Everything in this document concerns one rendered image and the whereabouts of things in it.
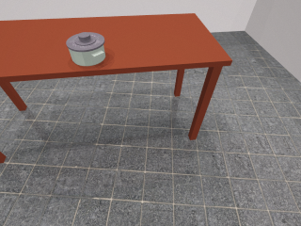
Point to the pot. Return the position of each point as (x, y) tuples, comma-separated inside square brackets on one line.
[(89, 58)]

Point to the table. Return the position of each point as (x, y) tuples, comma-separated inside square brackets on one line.
[(36, 49)]

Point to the lid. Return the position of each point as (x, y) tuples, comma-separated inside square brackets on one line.
[(95, 42)]

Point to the knob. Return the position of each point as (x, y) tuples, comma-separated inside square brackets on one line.
[(84, 36)]

